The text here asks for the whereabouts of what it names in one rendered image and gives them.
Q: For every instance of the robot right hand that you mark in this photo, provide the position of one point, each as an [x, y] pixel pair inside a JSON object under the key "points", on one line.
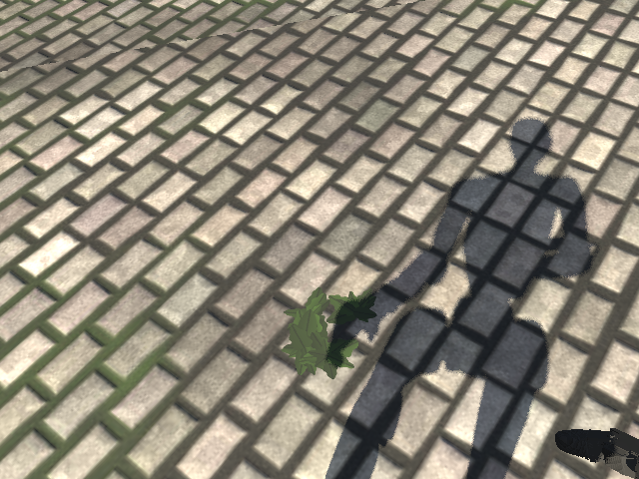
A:
{"points": [[617, 449]]}

